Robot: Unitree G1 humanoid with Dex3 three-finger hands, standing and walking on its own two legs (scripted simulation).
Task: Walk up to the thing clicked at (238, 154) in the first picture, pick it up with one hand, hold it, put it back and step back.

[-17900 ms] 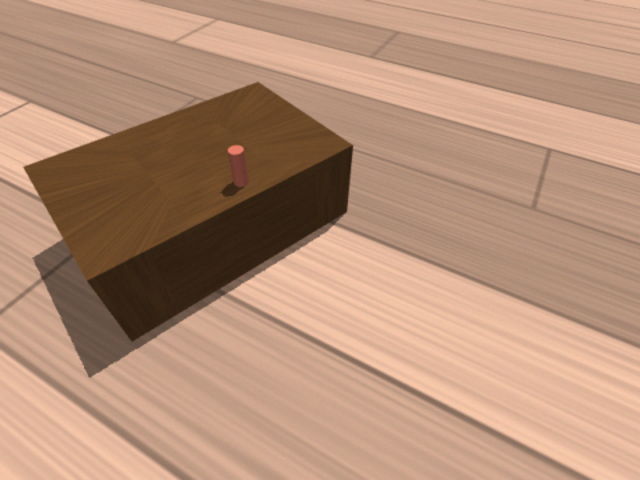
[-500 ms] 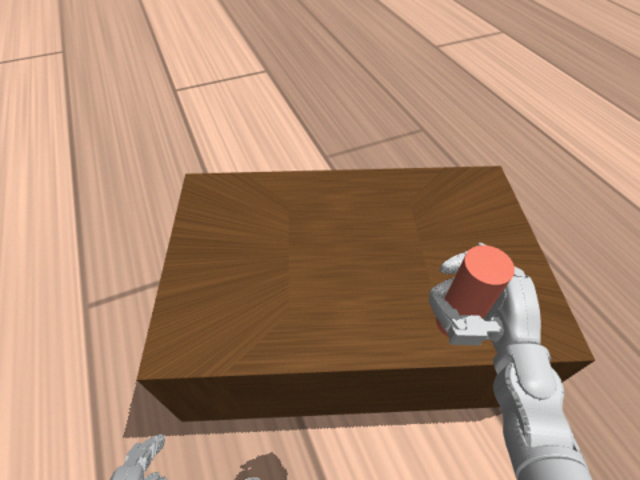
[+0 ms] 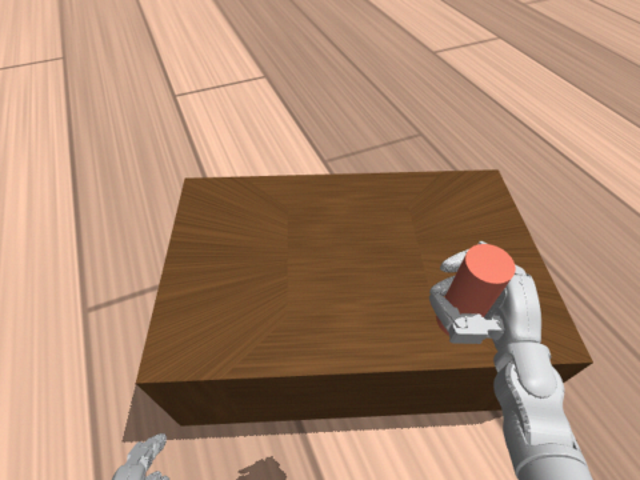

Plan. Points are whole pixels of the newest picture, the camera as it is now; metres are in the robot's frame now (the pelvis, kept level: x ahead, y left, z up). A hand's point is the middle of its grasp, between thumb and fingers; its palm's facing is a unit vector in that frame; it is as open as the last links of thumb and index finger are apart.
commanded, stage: hold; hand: right
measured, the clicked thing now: (471, 295) +0.32 -0.18 +0.06
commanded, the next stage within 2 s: crouch in 1.18 s
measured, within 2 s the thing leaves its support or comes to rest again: neither
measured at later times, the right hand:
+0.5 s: hand (458, 300) +0.32 -0.16 +0.06, palm faces +0.08 +1.00 -0.01, open 7.0 cm
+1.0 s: hand (453, 306) +0.31 -0.16 +0.05, palm faces +0.06 +1.00 -0.02, open 7.0 cm
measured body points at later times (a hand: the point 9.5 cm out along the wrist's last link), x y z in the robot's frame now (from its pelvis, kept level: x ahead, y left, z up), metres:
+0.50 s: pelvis +0.00 +0.00 +0.00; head +0.03 +0.00 +0.45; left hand +0.13 +0.24 -0.11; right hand +0.31 -0.22 +0.06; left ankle +0.03 +0.14 -0.71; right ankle -0.01 -0.13 -0.71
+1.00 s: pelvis -0.01 +0.00 +0.00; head +0.03 +0.00 +0.45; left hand +0.13 +0.25 -0.11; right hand +0.30 -0.21 +0.06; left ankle +0.03 +0.14 -0.71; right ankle -0.01 -0.13 -0.71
